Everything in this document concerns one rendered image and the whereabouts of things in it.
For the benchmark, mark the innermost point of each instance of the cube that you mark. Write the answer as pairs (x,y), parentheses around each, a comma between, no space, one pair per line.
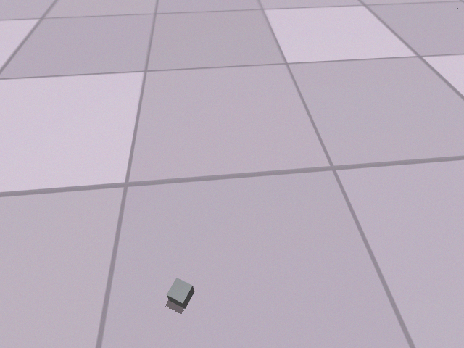
(180,293)

